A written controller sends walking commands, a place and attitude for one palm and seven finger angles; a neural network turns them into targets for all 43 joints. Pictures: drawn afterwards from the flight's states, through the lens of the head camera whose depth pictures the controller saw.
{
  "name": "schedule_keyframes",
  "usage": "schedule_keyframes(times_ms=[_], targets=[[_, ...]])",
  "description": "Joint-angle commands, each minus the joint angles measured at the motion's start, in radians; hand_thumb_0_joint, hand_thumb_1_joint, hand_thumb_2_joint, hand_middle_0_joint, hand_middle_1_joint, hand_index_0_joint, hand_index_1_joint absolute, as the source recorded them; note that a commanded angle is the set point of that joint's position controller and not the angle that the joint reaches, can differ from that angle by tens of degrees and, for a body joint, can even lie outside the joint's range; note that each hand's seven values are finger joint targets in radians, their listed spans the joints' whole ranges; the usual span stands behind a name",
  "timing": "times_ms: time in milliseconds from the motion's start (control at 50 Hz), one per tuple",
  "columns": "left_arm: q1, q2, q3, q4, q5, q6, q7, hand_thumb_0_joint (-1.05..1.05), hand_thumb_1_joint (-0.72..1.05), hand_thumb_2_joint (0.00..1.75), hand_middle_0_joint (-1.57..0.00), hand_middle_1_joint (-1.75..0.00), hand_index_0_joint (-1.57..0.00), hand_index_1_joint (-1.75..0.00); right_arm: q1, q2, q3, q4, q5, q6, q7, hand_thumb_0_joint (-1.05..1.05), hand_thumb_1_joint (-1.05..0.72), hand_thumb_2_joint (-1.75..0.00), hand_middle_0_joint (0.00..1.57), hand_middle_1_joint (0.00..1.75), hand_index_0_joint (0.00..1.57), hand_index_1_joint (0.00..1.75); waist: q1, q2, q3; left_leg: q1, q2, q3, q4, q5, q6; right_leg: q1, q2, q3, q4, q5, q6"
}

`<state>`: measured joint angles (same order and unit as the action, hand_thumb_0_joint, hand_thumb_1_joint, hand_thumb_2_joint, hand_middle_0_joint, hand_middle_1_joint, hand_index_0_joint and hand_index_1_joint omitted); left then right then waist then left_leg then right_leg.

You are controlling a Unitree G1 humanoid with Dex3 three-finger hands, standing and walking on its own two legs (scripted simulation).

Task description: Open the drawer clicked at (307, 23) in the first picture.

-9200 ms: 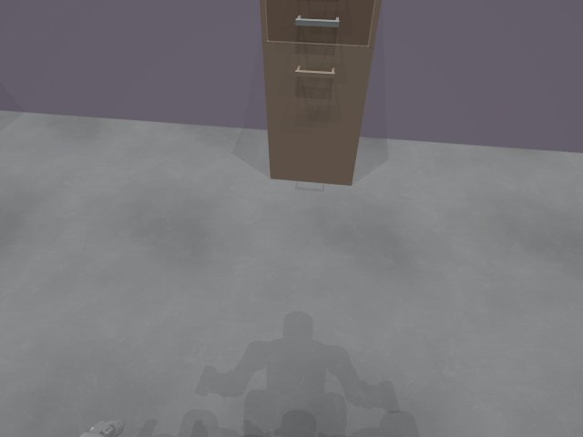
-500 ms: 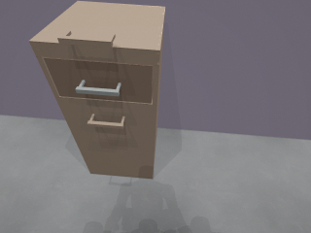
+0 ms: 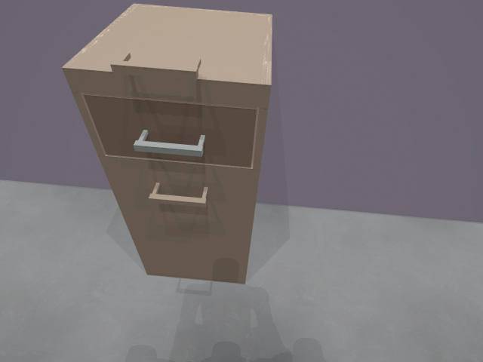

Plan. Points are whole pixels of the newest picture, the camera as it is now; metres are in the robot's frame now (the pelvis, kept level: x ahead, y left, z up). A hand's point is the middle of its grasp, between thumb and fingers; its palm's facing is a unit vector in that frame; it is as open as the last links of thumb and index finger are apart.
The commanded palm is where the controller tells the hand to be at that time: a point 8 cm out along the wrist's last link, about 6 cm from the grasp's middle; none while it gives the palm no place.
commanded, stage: shuffle to correct the standing spot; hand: left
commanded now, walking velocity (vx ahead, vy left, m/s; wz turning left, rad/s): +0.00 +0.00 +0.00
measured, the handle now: (171, 142) +0.57 +0.21 +0.03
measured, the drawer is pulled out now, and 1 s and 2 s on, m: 0.00 0.00 0.00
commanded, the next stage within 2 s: come to a stop and stand still in 0.10 s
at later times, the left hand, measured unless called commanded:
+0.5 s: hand out of the picture +0.05 +0.16 -0.18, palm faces -0.01 -0.98 -0.19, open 7.3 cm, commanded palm none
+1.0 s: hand out of the picture +0.02 +0.15 -0.18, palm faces -0.01 -0.98 -0.19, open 7.3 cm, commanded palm none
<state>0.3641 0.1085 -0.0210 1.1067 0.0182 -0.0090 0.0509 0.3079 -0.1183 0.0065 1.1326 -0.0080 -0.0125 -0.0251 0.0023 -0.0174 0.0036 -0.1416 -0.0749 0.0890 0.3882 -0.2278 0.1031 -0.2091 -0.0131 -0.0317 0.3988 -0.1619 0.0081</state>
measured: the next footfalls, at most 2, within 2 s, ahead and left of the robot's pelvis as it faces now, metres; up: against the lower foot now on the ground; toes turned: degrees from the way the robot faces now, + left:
none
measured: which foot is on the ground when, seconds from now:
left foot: down 0.00-1.00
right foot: down 0.00-1.00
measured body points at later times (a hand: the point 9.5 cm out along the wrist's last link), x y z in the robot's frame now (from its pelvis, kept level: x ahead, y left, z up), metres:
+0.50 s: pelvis +0.05 +0.00 +0.00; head +0.07 +0.00 +0.45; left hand +0.05 +0.21 -0.16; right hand +0.01 -0.21 -0.16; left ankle +0.00 +0.05 -0.74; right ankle +0.04 -0.12 -0.74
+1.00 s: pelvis +0.01 -0.01 +0.00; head +0.00 -0.01 +0.45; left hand +0.02 +0.21 -0.16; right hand +0.00 -0.24 -0.16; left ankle -0.01 +0.05 -0.74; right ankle +0.04 -0.12 -0.74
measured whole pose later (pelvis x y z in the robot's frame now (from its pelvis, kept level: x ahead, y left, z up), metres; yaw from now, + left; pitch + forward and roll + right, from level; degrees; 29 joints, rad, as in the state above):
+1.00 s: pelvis +0.01 -0.01 +0.00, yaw -2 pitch -2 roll +0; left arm 0.30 0.15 -0.01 1.08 0.02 0.01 0.05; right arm 0.28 -0.14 0.00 1.13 -0.01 0.00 -0.02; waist 0.00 -0.01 0.02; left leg -0.12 -0.05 0.11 0.38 -0.24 0.08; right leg -0.21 -0.01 -0.06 0.41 -0.16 -0.02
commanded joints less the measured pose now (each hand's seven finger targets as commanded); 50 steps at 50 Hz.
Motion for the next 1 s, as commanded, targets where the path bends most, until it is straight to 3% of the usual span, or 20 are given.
schedule_keyframes(times_ms=[0, 40, 100, 140, 180, 220, 260, 280, 300, 320, 340, 380, 420, 520, 600, 680, 760, 860, 980], targets=[[0.076, 0.065, 0.014, -0.015, 0.002, -0.012, 0.003, 0.00, 0.90, 0.90, -0.20, -0.30, -0.20, -0.30, 0.069, -0.116, -0.017, -0.023, 0.000, -0.014, -0.009, 0.00, -0.90, -0.90, 0.20, 0.30, 0.20, 0.30, -0.004, 0.020, 0.099, -0.097, 0.204, -0.185, -0.166, -0.029, -0.061, 0.007, -0.088, 0.073, -0.031, 0.053, -0.025], [0.080, 0.062, 0.015, -0.008, 0.003, -0.012, 0.002, 0.00, 0.90, 0.90, -0.20, -0.30, -0.20, -0.30, 0.076, -0.121, -0.016, -0.019, -0.002, -0.014, -0.010, 0.00, -0.90, -0.90, 0.20, 0.30, 0.20, 0.30, -0.005, 0.018, 0.091, -0.085, 0.204, -0.183, -0.171, -0.048, -0.061, 0.015, -0.086, 0.069, -0.025, 0.039, -0.025], [0.073, 0.064, 0.023, -0.015, 0.013, -0.002, -0.007, 0.00, 0.90, 0.90, -0.20, -0.30, -0.20, -0.30, 0.088, -0.152, -0.028, -0.019, -0.006, -0.003, -0.009, 0.00, -0.90, -0.90, 0.20, 0.30, 0.20, 0.30, -0.008, 0.068, 0.126, -0.103, 0.233, -0.231, -0.232, -0.301, -0.042, -0.040, -0.051, 0.022, 0.047, -0.114, -0.028], [0.068, 0.059, 0.028, -0.026, 0.020, 0.004, -0.016, 0.00, 0.90, 0.90, -0.20, -0.30, -0.20, -0.30, 0.089, -0.173, -0.038, -0.024, -0.006, -0.001, -0.009, 0.00, -0.90, -0.90, 0.20, 0.30, 0.20, 0.30, -0.008, 0.094, 0.152, -0.104, 0.275, -0.285, -0.270, -0.402, -0.013, -0.094, -0.031, -0.014, 0.118, -0.165, -0.025], [0.062, 0.054, 0.031, -0.034, 0.022, 0.004, -0.023, 0.00, 0.90, 0.90, -0.20, -0.30, -0.20, -0.30, 0.101, -0.175, -0.041, -0.027, -0.008, -0.002, -0.008, 0.00, -0.90, -0.90, 0.20, 0.30, 0.20, 0.30, -0.011, 0.078, 0.163, -0.067, 0.307, -0.317, -0.276, -0.410, 0.022, -0.158, -0.033, -0.024, 0.186, -0.195, -0.027], [0.041, 0.039, 0.029, -0.043, 0.019, 0.002, -0.024, 0.00, 0.90, 0.90, -0.20, -0.30, -0.20, -0.30, 0.113, -0.157, -0.036, -0.026, -0.009, -0.007, -0.010, 0.00, -0.90, -0.90, 0.20, 0.30, 0.20, 0.30, -0.017, 0.027, 0.175, -0.037, 0.317, -0.300, -0.252, -0.254, 0.038, -0.188, -0.052, -0.015, 0.201, -0.188, -0.023], [0.048, 0.025, 0.024, -0.040, 0.010, -0.005, -0.018, 0.00, 0.90, 0.90, -0.20, -0.30, -0.20, -0.30, 0.117, -0.134, -0.024, -0.019, -0.006, -0.016, -0.019, 0.00, -0.90, -0.90, 0.20, 0.30, 0.20, 0.30, -0.008, -0.008, 0.149, 0.009, 0.294, -0.223, -0.156, 0.136, 0.021, -0.137, -0.062, 0.000, 0.103, -0.108, -0.018], [0.074, 0.025, 0.023, -0.028, 0.004, -0.008, -0.013, 0.00, 0.90, 0.90, -0.20, -0.30, -0.20, -0.30, 0.111, -0.118, -0.017, -0.018, -0.002, -0.020, -0.024, 0.00, -0.90, -0.90, 0.20, 0.30, 0.20, 0.30, 0.002, -0.006, 0.126, 0.011, 0.260, -0.171, -0.096, 0.340, -0.005, -0.080, -0.066, 0.020, 0.044, -0.011, -0.020], [0.105, 0.035, 0.024, -0.014, -0.002, -0.013, -0.005, 0.00, 0.90, 0.90, -0.20, -0.30, -0.20, -0.30, 0.113, -0.107, -0.012, -0.014, 0.002, -0.025, -0.030, 0.00, -0.90, -0.90, 0.20, 0.30, 0.20, 0.30, 0.005, -0.018, 0.091, 0.006, 0.225, -0.132, -0.039, 0.533, -0.037, 0.006, -0.081, 0.050, 0.030, 0.183, -0.031], [0.127, 0.051, 0.022, -0.005, -0.009, -0.015, 0.002, 0.00, 0.90, 0.90, -0.20, -0.30, -0.20, -0.30, 0.114, -0.108, -0.009, -0.013, 0.005, -0.029, -0.035, 0.00, -0.90, -0.90, 0.20, 0.30, 0.20, 0.30, 0.003, 0.008, 0.057, 0.013, 0.205, -0.115, -0.029, 0.618, -0.064, 0.063, -0.097, 0.066, 0.047, 0.326, -0.042], [0.119, 0.072, 0.022, -0.003, -0.013, -0.012, 0.006, 0.00, 0.90, 0.90, -0.20, -0.30, -0.20, -0.30, 0.118, -0.112, -0.011, -0.009, 0.008, -0.028, -0.037, 0.00, -0.90, -0.90, 0.20, 0.30, 0.20, 0.30, -0.002, 0.040, 0.057, 0.018, 0.201, -0.117, -0.047, 0.649, -0.094, 0.075, -0.104, 0.059, 0.068, 0.339, -0.046], [0.109, 0.075, 0.028, -0.015, -0.014, -0.006, 0.015, 0.00, 0.90, 0.90, -0.20, -0.30, -0.20, -0.30, 0.124, -0.118, -0.017, -0.007, 0.008, -0.018, -0.041, 0.00, -0.90, -0.90, 0.20, 0.30, 0.20, 0.30, -0.002, -0.003, 0.045, 0.033, 0.207, -0.111, -0.012, 0.741, -0.093, 0.085, -0.098, 0.056, 0.091, 0.417, -0.042], [0.101, 0.089, 0.037, -0.034, -0.013, 0.003, 0.024, 0.00, 0.90, 0.90, -0.20, -0.30, -0.20, -0.30, 0.131, -0.116, -0.024, -0.013, 0.007, -0.010, -0.043, 0.00, -0.90, -0.90, 0.20, 0.30, 0.20, 0.30, -0.001, 0.027, 0.030, 0.051, 0.208, -0.099, 0.011, 0.794, -0.096, 0.077, -0.105, 0.056, 0.121, 0.445, -0.042], [0.043, 0.109, 0.054, -0.076, -0.009, 0.014, 0.021, 0.00, 0.90, 0.90, -0.20, -0.30, -0.20, -0.30, 0.103, -0.118, -0.042, -0.036, -0.001, 0.011, -0.034, 0.00, -0.90, -0.90, 0.20, 0.30, 0.20, 0.30, -0.006, 0.049, -0.013, 0.061, 0.220, -0.091, 0.048, 0.641, -0.064, 0.039, -0.112, 0.074, 0.139, 0.361, -0.048], [0.017, 0.104, 0.051, -0.093, -0.005, 0.013, 0.018, 0.00, 0.90, 0.90, -0.20, -0.30, -0.20, -0.30, 0.083, -0.105, -0.044, -0.048, -0.002, 0.013, -0.026, 0.00, -0.90, -0.90, 0.20, 0.30, 0.20, 0.30, -0.006, 0.010, -0.023, 0.019, 0.209, -0.104, 0.043, 0.447, -0.058, 0.052, -0.121, 0.099, 0.110, 0.326, -0.058], [-0.016, 0.109, 0.042, -0.091, -0.003, 0.011, 0.013, 0.00, 0.90, 0.90, -0.20, -0.30, -0.20, -0.30, 0.053, -0.099, -0.039, -0.047, -0.001, 0.011, -0.017, 0.00, -0.90, -0.90, 0.20, 0.30, 0.20, 0.30, -0.011, -0.026, -0.006, -0.002, 0.196, -0.110, 0.009, 0.290, -0.064, 0.044, -0.123, 0.110, 0.077, 0.269, -0.058], [-0.039, 0.107, 0.035, -0.084, -0.001, 0.009, 0.006, 0.00, 0.90, 0.90, -0.20, -0.30, -0.20, -0.30, 0.020, -0.104, -0.030, -0.041, -0.001, 0.007, -0.009, 0.00, -0.90, -0.90, 0.20, 0.30, 0.20, 0.30, -0.005, -0.007, 0.074, -0.066, 0.200, -0.134, -0.078, 0.081, -0.059, 0.018, -0.106, 0.107, 0.007, 0.090, -0.045], [-0.032, 0.119, 0.029, -0.065, 0.001, 0.004, -0.002, 0.00, 0.90, 0.90, -0.20, -0.30, -0.20, -0.30, 0.007, -0.121, -0.024, -0.032, -0.002, 0.006, -0.001, 0.00, -0.90, -0.90, 0.20, 0.30, 0.20, 0.30, 0.000, 0.016, 0.118, -0.112, 0.198, -0.158, -0.156, -0.120, -0.058, 0.007, -0.096, 0.106, -0.055, -0.039, -0.037], [-0.001, 0.114, 0.026, -0.047, 0.003, -0.003, -0.004, 0.00, 0.90, 0.90, -0.20, -0.30, -0.20, -0.30, 0.033, -0.125, -0.022, -0.024, -0.003, 0.005, 0.002, 0.00, -0.90, -0.90, 0.20, 0.30, 0.20, 0.30, -0.001, 0.016, 0.100, -0.113, 0.198, -0.164, -0.180, -0.166, -0.059, 0.017, -0.093, 0.091, -0.077, -0.051, -0.031]])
